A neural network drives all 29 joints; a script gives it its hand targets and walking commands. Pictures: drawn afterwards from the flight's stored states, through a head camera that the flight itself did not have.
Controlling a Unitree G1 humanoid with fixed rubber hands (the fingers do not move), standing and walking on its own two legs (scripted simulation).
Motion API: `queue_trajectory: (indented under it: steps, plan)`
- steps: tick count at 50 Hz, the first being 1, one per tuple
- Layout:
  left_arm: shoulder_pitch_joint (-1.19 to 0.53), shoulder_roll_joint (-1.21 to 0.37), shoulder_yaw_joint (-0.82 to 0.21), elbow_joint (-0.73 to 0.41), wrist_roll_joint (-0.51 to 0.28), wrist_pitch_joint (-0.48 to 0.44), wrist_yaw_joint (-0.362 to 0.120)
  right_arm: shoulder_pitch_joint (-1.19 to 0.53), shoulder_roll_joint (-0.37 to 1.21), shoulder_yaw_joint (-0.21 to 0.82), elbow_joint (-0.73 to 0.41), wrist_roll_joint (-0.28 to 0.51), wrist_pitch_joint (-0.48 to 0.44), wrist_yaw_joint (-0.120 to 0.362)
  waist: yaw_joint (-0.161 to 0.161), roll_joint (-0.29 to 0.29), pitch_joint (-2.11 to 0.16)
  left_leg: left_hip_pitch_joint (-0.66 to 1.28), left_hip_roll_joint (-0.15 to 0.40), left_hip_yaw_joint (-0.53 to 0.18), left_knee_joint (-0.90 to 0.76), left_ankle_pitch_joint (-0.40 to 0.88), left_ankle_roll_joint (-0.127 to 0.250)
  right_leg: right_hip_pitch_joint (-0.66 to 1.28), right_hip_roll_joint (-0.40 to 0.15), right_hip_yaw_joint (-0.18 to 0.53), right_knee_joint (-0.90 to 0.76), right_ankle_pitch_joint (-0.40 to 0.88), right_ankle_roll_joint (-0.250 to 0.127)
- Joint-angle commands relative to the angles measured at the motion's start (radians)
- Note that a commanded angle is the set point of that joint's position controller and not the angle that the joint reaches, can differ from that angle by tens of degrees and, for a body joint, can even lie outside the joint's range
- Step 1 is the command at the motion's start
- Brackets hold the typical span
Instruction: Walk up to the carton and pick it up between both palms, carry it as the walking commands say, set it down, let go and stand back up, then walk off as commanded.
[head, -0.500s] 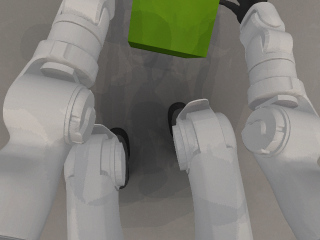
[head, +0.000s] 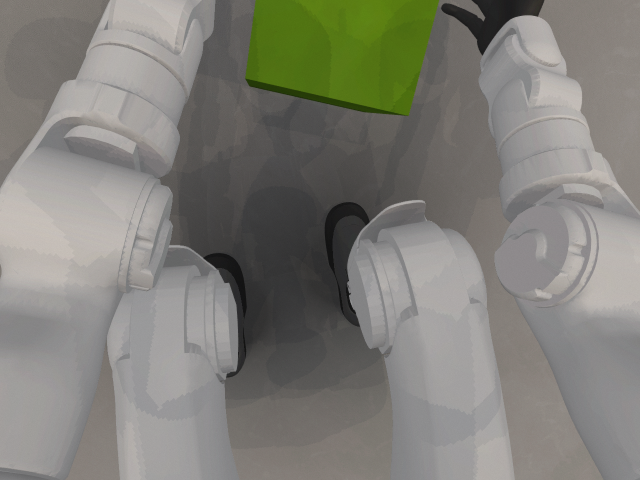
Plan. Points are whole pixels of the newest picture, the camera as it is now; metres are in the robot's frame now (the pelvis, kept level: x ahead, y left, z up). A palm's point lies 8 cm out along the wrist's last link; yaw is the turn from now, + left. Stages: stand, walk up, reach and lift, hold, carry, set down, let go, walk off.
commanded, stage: set down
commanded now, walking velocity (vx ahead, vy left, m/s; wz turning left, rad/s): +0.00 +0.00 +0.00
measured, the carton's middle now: out of the picture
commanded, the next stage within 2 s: let go in 1.70 s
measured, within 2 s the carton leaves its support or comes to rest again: neither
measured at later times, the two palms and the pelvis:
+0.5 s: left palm out of the picture +0.58 +0.02 -0.16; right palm out of the picture +0.48 -0.29 -0.17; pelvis -0.02 -0.02 +0.00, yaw +0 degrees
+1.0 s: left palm out of the picture +0.59 +0.01 -0.03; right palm out of the picture +0.49 -0.30 -0.04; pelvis -0.01 -0.02 +0.10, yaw -1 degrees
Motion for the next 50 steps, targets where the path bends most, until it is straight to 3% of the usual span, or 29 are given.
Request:
queue_trajectory:
  steps: [1,3,6,7,13,14,16,17,18,19,21,22,23,24,26,27,30,34,35,36,37,38,40,43,45,46,47,48,50]
  plan:
    - [-0.413,0.045,-0.067,-0.224,-0.04,-0.051,0.014,-0.215,-0.175,0.05,-0.148,0.099,-0.078,-0.02,-0.18,0.208,-1.232,0.437,0.073,-0.044,-0.171,0.458,-0.042,0.452,0.059,0.011,-0.12,0.535,-0.017]
    - [-0.407,0.119,-0.032,-0.222,-0.045,-0.069,0.017,-0.21,-0.161,0.09,-0.168,0.12,-0.083,-0.025,-0.121,0.159,-1.267,0.401,0.068,-0.029,-0.158,0.469,-0.033,0.552,0.054,0.034,-0.119,0.586,-0.004]
    - [-0.436,0.066,-0.08,-0.291,-0.084,-0.07,0.005,-0.224,-0.171,0.119,-0.172,0.152,-0.085,-0.027,-0.147,0.176,-1.333,0.386,0.079,-0.004,-0.138,0.448,-0.033,0.635,0.057,0.048,-0.114,0.621,-0.004]
    - [-0.42,0.097,-0.06,-0.293,-0.097,-0.075,-0.001,-0.241,-0.136,0.177,-0.197,0.197,-0.086,-0.03,-0.103,0.139,-1.311,0.296,0.079,0.004,-0.139,0.41,-0.033,0.689,0.052,0.06,-0.11,0.644,-0.007]
    - [-0.474,0.146,-0.077,-0.223,-0.098,-0.038,-0.009,-0.248,-0.195,0.174,-0.154,0.227,-0.055,-0.055,-0.144,0.155,-1.354,0.336,0.099,0.026,-0.139,0.279,-0.006,0.717,0.047,0.08,-0.14,0.538,-0.004]
    - [-0.471,0.121,-0.075,-0.313,-0.104,-0.035,-0.014,-0.232,-0.207,0.178,-0.177,0.202,-0.057,-0.059,-0.155,0.137,-1.363,0.322,0.088,0.03,-0.148,0.239,-0.001,0.733,0.051,0.07,-0.146,0.507,-0.011]
    - [-0.466,0.158,-0.056,-0.287,-0.112,-0.028,-0.004,-0.263,-0.199,0.205,-0.249,0.242,-0.047,-0.072,-0.114,0.141,-1.485,0.385,0.093,0.058,-0.148,0.243,-0.005,0.831,0.044,0.075,-0.154,0.529,0.0]
    - [-0.396,0.146,-0.049,-0.211,-0.097,-0.013,-0.003,-0.234,-0.234,0.197,-0.208,0.228,-0.039,-0.083,-0.129,0.138,-1.446,0.318,0.08,0.05,-0.151,0.226,0.0,0.847,0.054,0.074,-0.146,0.554,-0.004]
    - [-0.387,0.16,-0.011,-0.203,-0.085,-0.002,-0.001,-0.239,-0.219,0.201,-0.221,0.234,-0.037,-0.089,-0.099,0.104,-1.377,0.313,0.084,0.053,-0.163,0.182,0.009,0.808,0.05,0.082,-0.168,0.461,0.002]
    - [-0.409,0.118,-0.051,-0.249,-0.083,0.009,-0.001,-0.235,-0.24,0.171,-0.182,0.197,-0.034,-0.09,-0.132,0.119,-1.409,0.367,0.084,0.043,-0.183,0.191,0.009,0.789,0.058,0.075,-0.18,0.449,-0.009]
    - [-0.42,0.191,-0.002,-0.253,-0.06,0.019,0.015,-0.25,-0.253,0.187,-0.226,0.226,-0.017,-0.1,-0.102,0.105,-1.515,0.418,0.078,0.049,-0.188,0.185,0.013,0.83,0.056,0.052,-0.176,0.43,0.001]
    - [-0.399,0.121,-0.029,-0.305,-0.079,0.029,0.022,-0.244,-0.277,0.152,-0.333,0.198,-0.019,-0.111,-0.145,0.112,-1.585,0.473,0.068,0.051,-0.193,0.22,0.01,0.844,0.063,0.039,-0.18,0.474,-0.002]
    - [-0.406,0.141,0.004,-0.289,-0.085,0.035,0.025,-0.256,-0.236,0.206,-0.314,0.218,-0.014,-0.118,-0.077,0.083,-1.481,0.417,0.07,0.045,-0.216,0.162,0.009,0.806,0.055,0.054,-0.2,0.383,-0.003]
    - [-0.426,0.11,-0.045,-0.34,-0.096,0.034,0.024,-0.238,-0.215,0.169,-0.296,0.194,-0.009,-0.118,-0.149,0.096,-1.55,0.455,0.077,0.032,-0.23,0.19,0.013,0.803,0.062,0.036,-0.205,0.425,-0.003]
    - [-0.417,0.132,0.002,-0.284,-0.089,0.043,0.033,-0.249,-0.222,0.167,-0.332,0.199,-0.001,-0.117,-0.105,0.085,-1.517,0.449,0.078,0.038,-0.244,0.179,0.011,0.815,0.06,0.033,-0.205,0.411,0.003]
    - [-0.409,0.147,0.016,-0.327,-0.084,0.051,0.038,-0.265,-0.251,0.15,-0.379,0.171,0.002,-0.122,-0.126,0.044,-1.598,0.463,0.07,0.03,-0.258,0.192,0.01,0.891,0.064,0.025,-0.213,0.42,0.006]
    - [-0.426,0.147,0.013,-0.437,-0.102,0.068,0.06,-0.321,-0.244,0.182,-0.573,0.213,0.03,-0.131,-0.086,0.032,-1.79,0.588,0.036,0.058,-0.281,0.276,0.009,0.996,0.083,0.02,-0.241,0.509,-0.006]
    - [-0.455,0.209,0.061,-0.546,-0.099,0.1,0.079,-0.255,-0.208,0.196,-0.684,0.205,0.106,-0.148,-0.103,-0.038,-1.917,0.609,0.033,0.062,-0.328,0.275,0.014,1.136,0.088,0.019,-0.279,0.546,-0.003]
    - [-0.399,0.237,0.089,-0.554,-0.077,0.117,0.079,-0.236,-0.221,0.254,-0.694,0.228,0.122,-0.149,-0.043,-0.04,-1.914,0.593,0.029,0.074,-0.35,0.248,0.012,1.166,0.077,0.031,-0.295,0.506,-0.004]
    - [-0.403,0.223,0.065,-0.457,-0.065,0.132,0.075,-0.262,-0.194,0.228,-0.612,0.22,0.148,-0.147,-0.065,-0.004,-1.83,0.575,0.036,0.068,-0.366,0.215,0.025,1.049,0.085,0.026,-0.305,0.448,-0.005]
    - [-0.409,0.219,0.085,-0.519,-0.067,0.141,0.069,-0.27,-0.179,0.255,-0.661,0.229,0.155,-0.145,-0.048,-0.024,-1.856,0.619,0.036,0.079,-0.384,0.229,0.019,1.093,0.079,0.03,-0.339,0.425,0.004]
    - [-0.374,0.199,0.077,-0.463,-0.055,0.153,0.065,-0.277,-0.215,0.211,-0.68,0.209,0.164,-0.15,-0.057,0.045,-1.883,0.656,0.034,0.079,-0.39,0.249,0.022,1.057,0.088,0.023,-0.344,0.456,0.004]
    - [-0.338,0.229,0.096,-0.601,-0.052,0.153,0.068,-0.214,-0.211,0.217,-0.776,0.229,0.174,-0.156,-0.06,0.017,-2.036,0.698,0.018,0.076,-0.413,0.312,0.013,1.209,0.095,0.017,-0.351,0.589,-0.003]
    - [-0.272,0.201,0.094,-0.593,-0.059,0.17,0.055,-0.15,-0.139,0.259,-0.764,0.226,0.209,-0.151,-0.056,-0.007,-2.072,0.641,0.012,0.095,-0.457,0.327,0.008,1.333,0.096,0.043,-0.386,0.703,0.0]
    - [-0.264,0.208,0.098,-0.667,-0.057,0.192,0.055,-0.144,-0.138,0.277,-0.822,0.242,0.237,-0.154,-0.039,0.015,-2.148,0.655,0.008,0.115,-0.482,0.32,0.015,1.424,0.093,0.074,-0.438,0.695,-0.002]
    - [-0.263,0.243,0.125,-0.555,-0.023,0.199,0.053,-0.13,-0.124,0.285,-0.714,0.243,0.253,-0.154,-0.014,0.007,-2.028,0.615,0.017,0.099,-0.51,0.238,0.026,1.326,0.087,0.055,-0.441,0.597,0.005]
    - [-0.286,0.21,0.112,-0.614,-0.027,0.202,0.043,-0.126,-0.108,0.239,-0.735,0.219,0.248,-0.156,-0.062,0.018,-1.973,0.643,0.014,0.084,-0.538,0.252,0.026,1.281,0.092,0.038,-0.464,0.595,0.012]
    - [-0.302,0.23,0.135,-0.618,-0.011,0.201,0.039,-0.124,-0.146,0.232,-0.73,0.196,0.248,-0.158,-0.045,0.012,-1.961,0.661,0.016,0.091,-0.543,0.245,0.018,1.278,0.085,0.046,-0.492,0.558,0.013]
    - [-0.314,0.216,0.137,-0.713,-0.034,0.212,0.047,-0.162,-0.161,0.229,-0.91,0.205,0.25,-0.17,-0.101,-0.01,-2.198,0.797,0.01,0.093,-0.564,0.327,0.016,1.453,0.098,0.046,-0.536,0.654,0.002]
